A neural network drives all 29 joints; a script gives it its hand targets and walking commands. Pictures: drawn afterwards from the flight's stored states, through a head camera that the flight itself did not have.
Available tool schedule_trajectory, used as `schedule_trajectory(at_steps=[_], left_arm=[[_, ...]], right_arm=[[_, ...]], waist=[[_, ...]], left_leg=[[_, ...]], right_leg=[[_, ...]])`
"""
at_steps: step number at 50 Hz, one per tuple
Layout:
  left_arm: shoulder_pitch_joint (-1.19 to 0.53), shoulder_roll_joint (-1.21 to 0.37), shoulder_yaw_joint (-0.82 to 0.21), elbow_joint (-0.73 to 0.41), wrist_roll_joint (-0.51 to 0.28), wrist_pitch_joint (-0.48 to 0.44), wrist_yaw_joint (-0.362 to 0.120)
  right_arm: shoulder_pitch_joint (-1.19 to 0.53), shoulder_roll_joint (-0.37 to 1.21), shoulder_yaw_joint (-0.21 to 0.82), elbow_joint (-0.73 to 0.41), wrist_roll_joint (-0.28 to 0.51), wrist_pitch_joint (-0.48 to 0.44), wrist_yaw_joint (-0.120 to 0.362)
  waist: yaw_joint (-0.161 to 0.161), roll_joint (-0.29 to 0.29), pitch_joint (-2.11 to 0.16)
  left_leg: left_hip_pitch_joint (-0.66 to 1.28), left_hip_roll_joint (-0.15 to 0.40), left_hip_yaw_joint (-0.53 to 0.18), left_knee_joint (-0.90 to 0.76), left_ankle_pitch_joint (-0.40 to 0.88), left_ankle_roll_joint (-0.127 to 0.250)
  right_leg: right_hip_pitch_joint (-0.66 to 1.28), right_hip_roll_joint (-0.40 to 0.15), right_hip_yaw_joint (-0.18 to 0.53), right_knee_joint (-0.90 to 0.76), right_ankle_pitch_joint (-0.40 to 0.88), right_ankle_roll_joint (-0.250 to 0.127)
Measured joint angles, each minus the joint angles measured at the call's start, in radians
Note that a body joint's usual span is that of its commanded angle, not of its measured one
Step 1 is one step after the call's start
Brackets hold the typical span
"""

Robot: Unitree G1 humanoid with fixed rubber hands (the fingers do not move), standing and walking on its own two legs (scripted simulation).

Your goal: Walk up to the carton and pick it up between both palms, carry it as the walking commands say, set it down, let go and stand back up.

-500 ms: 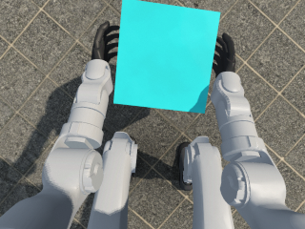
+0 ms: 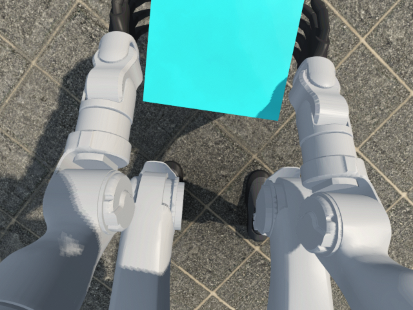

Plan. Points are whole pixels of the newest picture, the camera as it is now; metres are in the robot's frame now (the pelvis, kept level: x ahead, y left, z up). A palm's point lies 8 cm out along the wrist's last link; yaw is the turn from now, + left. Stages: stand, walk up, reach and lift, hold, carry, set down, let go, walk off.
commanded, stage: set down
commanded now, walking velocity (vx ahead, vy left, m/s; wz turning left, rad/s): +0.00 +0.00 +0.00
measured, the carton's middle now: (215, 48) +0.52 +0.02 -0.25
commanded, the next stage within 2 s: none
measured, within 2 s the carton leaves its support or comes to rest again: rests again in 1.10 s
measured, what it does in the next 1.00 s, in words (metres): stands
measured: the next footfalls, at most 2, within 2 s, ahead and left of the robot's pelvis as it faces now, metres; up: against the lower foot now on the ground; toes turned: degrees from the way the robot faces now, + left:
none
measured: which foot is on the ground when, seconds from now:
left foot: down 0.00-1.00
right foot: down 0.00-1.00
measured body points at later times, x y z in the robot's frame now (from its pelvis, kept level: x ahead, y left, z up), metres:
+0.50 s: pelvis +0.00 +0.00 -0.02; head +0.38 +0.03 +0.21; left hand +0.54 +0.17 -0.23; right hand +0.54 -0.12 -0.23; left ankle +0.12 +0.13 -0.41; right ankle +0.11 -0.13 -0.41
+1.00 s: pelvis +0.00 +0.01 -0.03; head +0.38 +0.03 +0.20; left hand +0.54 +0.17 -0.24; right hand +0.54 -0.12 -0.24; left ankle +0.12 +0.13 -0.41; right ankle +0.11 -0.13 -0.41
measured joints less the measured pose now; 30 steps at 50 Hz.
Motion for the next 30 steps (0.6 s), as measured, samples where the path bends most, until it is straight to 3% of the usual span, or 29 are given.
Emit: schedule_trajectory(at_steps=[14, 30], left_arm=[[-0.105, 0.039, -0.008, 0.01, 0.0, -0.005, 0.017], [-0.109, 0.043, -0.008, 0.035, 0.0, 0.003, 0.007]], right_arm=[[-0.154, -0.053, 0.0, 0.03, 0.026, 0.022, 0.01], [-0.159, -0.055, -0.009, 0.088, -0.011, 0.019, 0.016]], waist=[[0.0, -0.02, 0.147], [0.0, -0.017, 0.138]], left_leg=[[-0.011, -0.005, -0.001, 0.087, -0.026, 0.0], [-0.026, -0.01, -0.003, 0.111, -0.031, 0.0]], right_leg=[[-0.005, 0.003, 0.0, 0.084, -0.028, 0.005], [-0.015, 0.004, 0.0, 0.105, -0.038, 0.005]])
